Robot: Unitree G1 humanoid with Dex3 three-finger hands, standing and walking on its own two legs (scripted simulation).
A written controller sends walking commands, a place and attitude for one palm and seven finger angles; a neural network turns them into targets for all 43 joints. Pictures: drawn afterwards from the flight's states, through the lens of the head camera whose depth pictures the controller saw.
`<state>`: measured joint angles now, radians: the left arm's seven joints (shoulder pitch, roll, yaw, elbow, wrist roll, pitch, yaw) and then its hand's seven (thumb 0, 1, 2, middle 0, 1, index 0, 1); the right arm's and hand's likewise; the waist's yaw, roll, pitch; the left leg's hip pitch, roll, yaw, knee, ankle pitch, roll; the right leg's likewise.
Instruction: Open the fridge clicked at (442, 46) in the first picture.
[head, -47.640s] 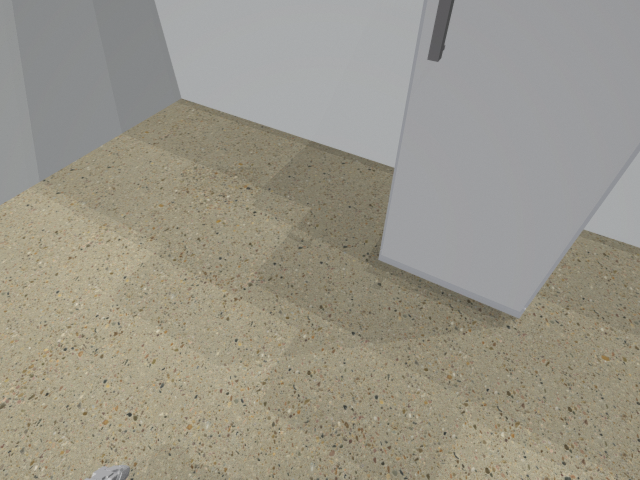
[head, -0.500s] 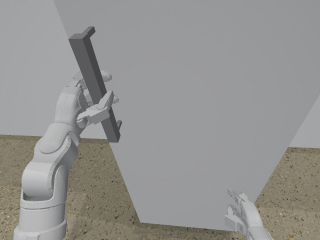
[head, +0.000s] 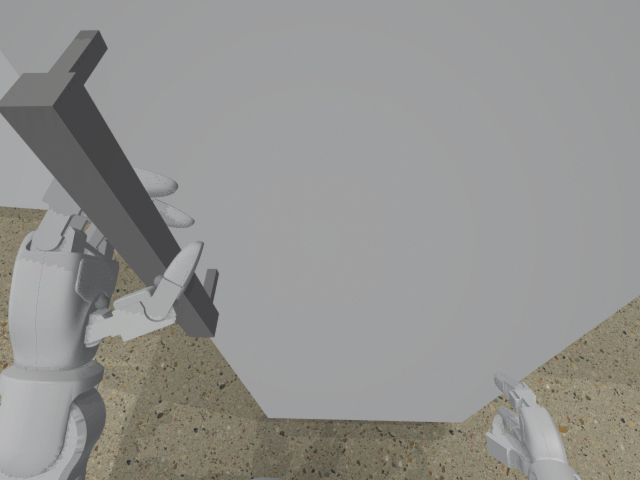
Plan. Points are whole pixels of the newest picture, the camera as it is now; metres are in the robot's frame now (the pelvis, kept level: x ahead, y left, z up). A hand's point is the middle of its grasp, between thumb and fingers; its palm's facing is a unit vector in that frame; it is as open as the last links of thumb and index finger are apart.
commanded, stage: walk backward, drawing the door open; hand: left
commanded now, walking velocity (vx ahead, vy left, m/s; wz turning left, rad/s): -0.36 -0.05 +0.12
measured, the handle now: (161, 226) +0.27 +0.15 +0.24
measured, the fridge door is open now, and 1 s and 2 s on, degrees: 5 21 50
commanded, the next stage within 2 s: none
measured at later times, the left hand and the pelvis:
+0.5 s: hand (175, 283) +0.23 +0.13 +0.23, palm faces +0.31 -0.91 -0.26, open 7.3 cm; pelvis -0.07 -0.05 +0.00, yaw +5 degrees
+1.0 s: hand out of the picture +0.10 +0.09 +0.23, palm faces +0.27 -0.93 -0.23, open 7.7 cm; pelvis -0.21 -0.08 +0.00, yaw +10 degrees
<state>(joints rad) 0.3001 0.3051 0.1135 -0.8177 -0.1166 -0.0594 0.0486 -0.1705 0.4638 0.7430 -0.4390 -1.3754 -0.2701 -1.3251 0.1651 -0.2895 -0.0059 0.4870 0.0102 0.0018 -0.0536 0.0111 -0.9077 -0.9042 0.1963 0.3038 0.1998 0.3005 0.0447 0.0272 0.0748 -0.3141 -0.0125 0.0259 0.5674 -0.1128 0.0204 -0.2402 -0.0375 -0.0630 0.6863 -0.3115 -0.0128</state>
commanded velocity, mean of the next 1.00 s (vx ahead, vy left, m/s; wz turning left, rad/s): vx -0.26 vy -0.08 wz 0.20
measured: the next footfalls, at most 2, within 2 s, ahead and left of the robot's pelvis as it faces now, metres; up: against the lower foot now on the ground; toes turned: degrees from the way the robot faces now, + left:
right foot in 0.24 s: +0.09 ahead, -0.11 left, +0.00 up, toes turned -1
left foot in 0.70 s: -0.17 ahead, +0.10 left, +0.00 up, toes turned +9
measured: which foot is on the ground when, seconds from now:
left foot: down 0.00-0.26, up 0.28-0.68, down 0.70-1.00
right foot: down 0.00-0.00, up 0.02-0.22, down 0.24-0.70, up 0.72-0.94, down 0.96-1.00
